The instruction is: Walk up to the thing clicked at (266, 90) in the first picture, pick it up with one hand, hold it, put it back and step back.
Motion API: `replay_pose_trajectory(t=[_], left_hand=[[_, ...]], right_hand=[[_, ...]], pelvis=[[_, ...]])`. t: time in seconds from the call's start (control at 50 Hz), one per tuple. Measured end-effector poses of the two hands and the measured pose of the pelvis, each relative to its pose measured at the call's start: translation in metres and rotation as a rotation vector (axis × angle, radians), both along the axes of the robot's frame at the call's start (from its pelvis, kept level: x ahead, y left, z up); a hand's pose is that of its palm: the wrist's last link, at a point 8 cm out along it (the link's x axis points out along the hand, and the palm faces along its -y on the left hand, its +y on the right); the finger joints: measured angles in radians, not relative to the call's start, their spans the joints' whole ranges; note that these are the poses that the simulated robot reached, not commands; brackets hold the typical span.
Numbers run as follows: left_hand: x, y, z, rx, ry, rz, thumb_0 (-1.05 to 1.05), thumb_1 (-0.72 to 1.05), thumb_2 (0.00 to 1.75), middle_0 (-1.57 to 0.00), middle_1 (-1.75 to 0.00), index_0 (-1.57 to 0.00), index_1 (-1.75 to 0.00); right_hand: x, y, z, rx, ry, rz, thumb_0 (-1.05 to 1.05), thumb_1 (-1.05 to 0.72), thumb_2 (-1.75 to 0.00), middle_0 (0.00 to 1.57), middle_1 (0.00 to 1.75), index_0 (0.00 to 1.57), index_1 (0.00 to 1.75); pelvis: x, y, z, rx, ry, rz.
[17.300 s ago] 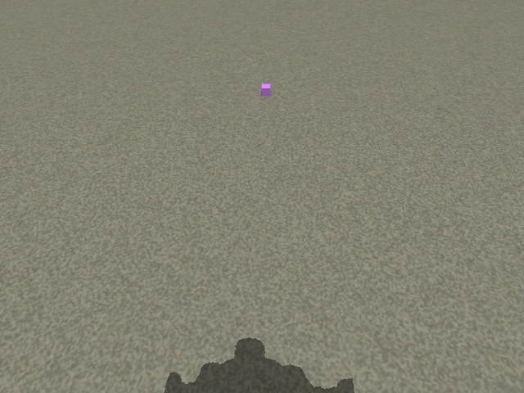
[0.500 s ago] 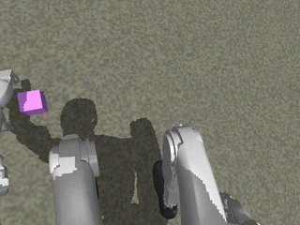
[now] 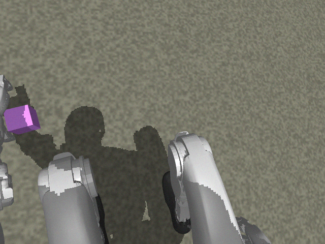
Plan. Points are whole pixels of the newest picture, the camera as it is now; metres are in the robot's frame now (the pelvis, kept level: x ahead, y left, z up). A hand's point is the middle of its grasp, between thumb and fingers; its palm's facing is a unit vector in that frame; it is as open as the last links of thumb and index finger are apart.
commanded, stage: close in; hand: left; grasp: from above
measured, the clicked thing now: (22, 120) +0.45 +0.34 -0.29
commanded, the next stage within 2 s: rest palm in 0.04 s
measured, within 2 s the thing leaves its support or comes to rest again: neither
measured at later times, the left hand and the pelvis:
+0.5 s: hand (17, 120) +0.43 +0.33 -0.23, palm faces -0.40 -0.15 -0.91, open 14.1 cm; pelvis +0.00 +0.00 -0.02, yaw -2 degrees
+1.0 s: hand (20, 123) +0.43 +0.33 -0.25, palm faces -0.43 -0.17 -0.88, open 14.1 cm; pelvis +0.01 +0.01 -0.03, yaw -4 degrees
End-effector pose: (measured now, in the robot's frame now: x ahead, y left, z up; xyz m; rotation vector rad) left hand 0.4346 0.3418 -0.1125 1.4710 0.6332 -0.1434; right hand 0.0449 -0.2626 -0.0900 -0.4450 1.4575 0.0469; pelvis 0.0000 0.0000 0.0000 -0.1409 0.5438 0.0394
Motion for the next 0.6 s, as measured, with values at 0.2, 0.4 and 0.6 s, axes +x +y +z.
replay_pose_trajectory(t=[0.2, 0.4, 0.6], left_hand=[[-0.018, 0.003, -0.021, -0.074, 0.001, -0.089, 0.0, -0.51, 1.01, -0.11, -1.01, -0.13, -1.0], [-0.01, -0.008, -0.051, -0.064, -0.056, -0.082, 0.0, -0.52, 1.03, -0.11, -0.95, -0.1, -0.97], [0.004, -0.007, -0.067, -0.036, -0.056, -0.006, 0.0, -0.51, 1.0, -0.09, -0.97, -0.09, -0.97]], right_hand=[[0.024, -0.003, 0.002, -0.035, -0.011, 0.073, 0.0, -0.9, -0.89, 0.2, 0.3, 0.2, 0.3], [0.038, -0.007, 0.005, -0.076, -0.042, 0.162, 0.0, -0.89, -0.9, 0.2, 0.3, 0.2, 0.3], [0.017, 0.0, -0.001, -0.038, 0.001, 0.165, 0.0, -0.9, -0.9, 0.2, 0.3, 0.2, 0.3]], pelvis=[[0.001, 0.0, -0.003, -0.012, -0.022, 0.003], [0.002, 0.001, -0.016, -0.024, -0.048, -0.01], [0.005, 0.004, -0.025, -0.037, -0.055, -0.026]])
